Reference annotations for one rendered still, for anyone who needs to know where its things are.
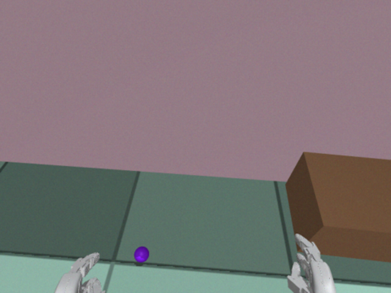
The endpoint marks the right robot hand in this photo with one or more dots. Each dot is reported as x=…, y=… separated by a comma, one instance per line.
x=316, y=271

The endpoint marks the left robot hand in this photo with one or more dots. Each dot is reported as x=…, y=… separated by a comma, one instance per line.
x=71, y=282

